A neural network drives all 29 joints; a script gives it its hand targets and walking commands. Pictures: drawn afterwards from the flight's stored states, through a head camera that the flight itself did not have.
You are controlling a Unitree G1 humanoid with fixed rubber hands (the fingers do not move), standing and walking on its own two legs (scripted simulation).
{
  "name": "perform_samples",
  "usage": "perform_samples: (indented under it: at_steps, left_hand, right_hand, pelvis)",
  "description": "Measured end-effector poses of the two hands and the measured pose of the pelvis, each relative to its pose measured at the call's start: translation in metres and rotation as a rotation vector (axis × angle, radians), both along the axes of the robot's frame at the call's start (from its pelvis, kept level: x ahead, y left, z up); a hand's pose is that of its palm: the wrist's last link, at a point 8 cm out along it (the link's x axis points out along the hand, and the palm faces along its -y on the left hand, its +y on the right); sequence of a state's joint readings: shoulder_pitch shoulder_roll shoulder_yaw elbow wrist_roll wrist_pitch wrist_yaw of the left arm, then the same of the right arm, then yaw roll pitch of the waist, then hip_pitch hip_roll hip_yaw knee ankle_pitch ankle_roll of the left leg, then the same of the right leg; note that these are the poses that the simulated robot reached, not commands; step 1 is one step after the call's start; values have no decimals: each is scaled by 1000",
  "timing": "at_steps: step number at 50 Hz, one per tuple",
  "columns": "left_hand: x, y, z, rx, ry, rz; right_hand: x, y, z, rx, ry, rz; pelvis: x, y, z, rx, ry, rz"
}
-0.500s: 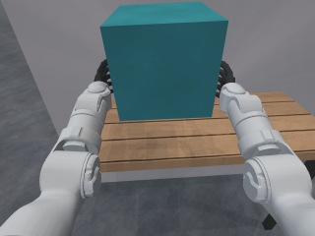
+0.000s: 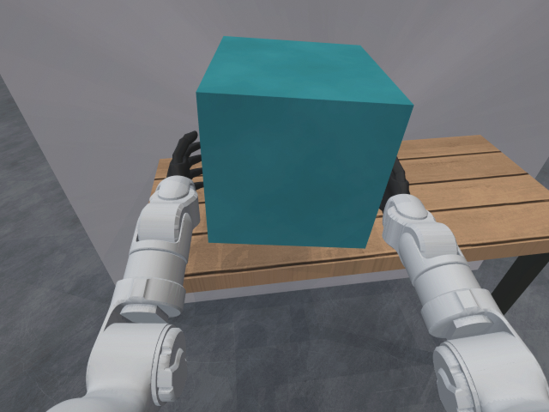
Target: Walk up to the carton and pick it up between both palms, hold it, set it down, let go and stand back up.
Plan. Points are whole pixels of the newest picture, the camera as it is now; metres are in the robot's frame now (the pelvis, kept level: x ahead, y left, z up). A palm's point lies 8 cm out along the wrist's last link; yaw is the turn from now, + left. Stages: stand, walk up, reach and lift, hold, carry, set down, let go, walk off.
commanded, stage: reach and lift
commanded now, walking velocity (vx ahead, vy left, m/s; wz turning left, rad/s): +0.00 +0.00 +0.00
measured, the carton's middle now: (290, 136) +0.46 -0.01 +0.23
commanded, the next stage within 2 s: hold in 1.02 s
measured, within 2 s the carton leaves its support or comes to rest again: neither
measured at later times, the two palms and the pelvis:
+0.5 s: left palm (164, 179) +0.39 +0.17 +0.20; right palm (388, 161) +0.39 -0.14 +0.22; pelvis +0.03 +0.00 +0.00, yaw +2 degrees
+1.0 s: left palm (159, 165) +0.37 +0.17 +0.24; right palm (398, 158) +0.38 -0.15 +0.24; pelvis +0.01 +0.00 +0.00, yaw +0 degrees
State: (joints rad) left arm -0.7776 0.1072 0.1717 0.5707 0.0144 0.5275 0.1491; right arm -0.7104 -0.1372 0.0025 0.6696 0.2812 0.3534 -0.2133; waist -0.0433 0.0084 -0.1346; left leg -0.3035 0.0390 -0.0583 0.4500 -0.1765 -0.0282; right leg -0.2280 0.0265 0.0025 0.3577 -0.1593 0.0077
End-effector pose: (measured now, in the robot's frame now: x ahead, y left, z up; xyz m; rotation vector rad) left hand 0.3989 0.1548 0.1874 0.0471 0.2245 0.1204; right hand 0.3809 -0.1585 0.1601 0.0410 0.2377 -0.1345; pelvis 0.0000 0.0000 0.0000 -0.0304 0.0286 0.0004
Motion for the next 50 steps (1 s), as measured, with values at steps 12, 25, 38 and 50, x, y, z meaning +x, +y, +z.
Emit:
perform_samples:
  at_steps: [12,25,38,50]
  left_hand:
    - [-2,25,16,6,-34,62]
    - [-11,20,15,-52,-46,43]
    - [-13,-3,35,-8,-50,7]
    - [-26,14,49,-19,-55,52]
  right_hand:
    - [23,22,47,15,-41,55]
    - [10,19,61,16,-58,28]
    - [-7,-4,52,40,-60,-11]
    - [-5,13,76,1,-65,41]
  pelvis:
    - [16,6,1,-8,44,19]
    - [32,3,1,-12,-37,41]
    - [18,4,2,-7,-57,1]
    - [8,-4,1,-3,-27,-3]
